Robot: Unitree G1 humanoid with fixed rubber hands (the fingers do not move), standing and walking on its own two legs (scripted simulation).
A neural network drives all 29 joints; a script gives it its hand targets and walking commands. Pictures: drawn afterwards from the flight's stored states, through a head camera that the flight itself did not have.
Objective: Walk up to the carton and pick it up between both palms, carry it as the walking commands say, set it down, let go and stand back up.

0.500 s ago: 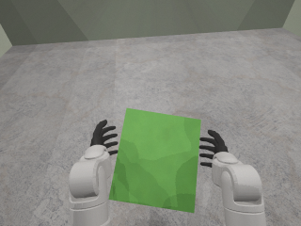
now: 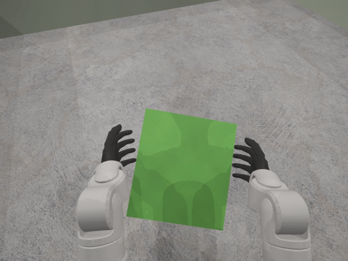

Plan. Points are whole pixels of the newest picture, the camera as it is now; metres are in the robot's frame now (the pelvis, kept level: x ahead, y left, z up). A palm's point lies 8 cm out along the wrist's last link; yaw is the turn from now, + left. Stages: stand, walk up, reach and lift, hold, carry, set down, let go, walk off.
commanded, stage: carry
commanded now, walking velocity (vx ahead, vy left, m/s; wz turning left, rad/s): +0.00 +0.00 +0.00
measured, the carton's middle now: (180, 165) +0.35 +0.02 -0.01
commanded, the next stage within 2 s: none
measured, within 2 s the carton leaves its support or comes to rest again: neither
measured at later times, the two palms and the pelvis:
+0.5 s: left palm (130, 100) +0.47 +0.14 +0.10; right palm (245, 108) +0.45 -0.14 +0.09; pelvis +0.19 +0.00 -0.01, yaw -1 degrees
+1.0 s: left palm (144, 93) +0.50 +0.11 +0.10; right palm (253, 106) +0.48 -0.17 +0.07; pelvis +0.22 -0.03 -0.01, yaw -1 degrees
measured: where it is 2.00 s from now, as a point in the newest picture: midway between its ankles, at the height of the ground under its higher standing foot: outside the picture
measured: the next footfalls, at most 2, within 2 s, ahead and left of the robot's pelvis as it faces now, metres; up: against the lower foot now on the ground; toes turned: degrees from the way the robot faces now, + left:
right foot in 0.18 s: +0.20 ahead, -0.13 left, +0.00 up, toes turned +3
left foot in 0.46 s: +0.23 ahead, +0.09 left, +0.00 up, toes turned -2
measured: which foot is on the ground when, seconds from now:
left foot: down 0.00-0.18, up 0.20-0.44, down 0.46-1.00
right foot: up 0.00-0.16, down 0.18-1.00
